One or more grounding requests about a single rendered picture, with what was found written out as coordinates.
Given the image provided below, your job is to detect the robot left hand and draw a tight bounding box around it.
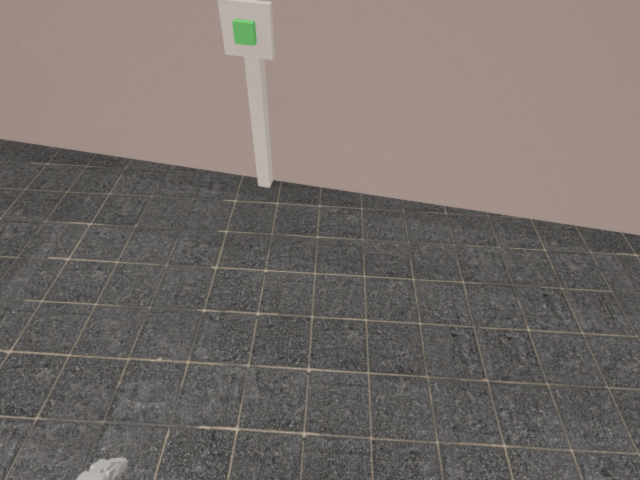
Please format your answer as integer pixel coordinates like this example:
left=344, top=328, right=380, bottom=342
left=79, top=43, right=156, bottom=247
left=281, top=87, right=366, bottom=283
left=75, top=457, right=128, bottom=480

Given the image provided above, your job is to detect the button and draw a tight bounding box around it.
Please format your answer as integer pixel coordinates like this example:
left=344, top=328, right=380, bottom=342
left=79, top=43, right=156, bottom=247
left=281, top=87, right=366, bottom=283
left=232, top=19, right=257, bottom=46

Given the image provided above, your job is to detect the panel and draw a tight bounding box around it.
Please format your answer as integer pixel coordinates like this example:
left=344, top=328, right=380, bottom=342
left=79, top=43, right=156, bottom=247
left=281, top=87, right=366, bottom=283
left=217, top=0, right=275, bottom=188

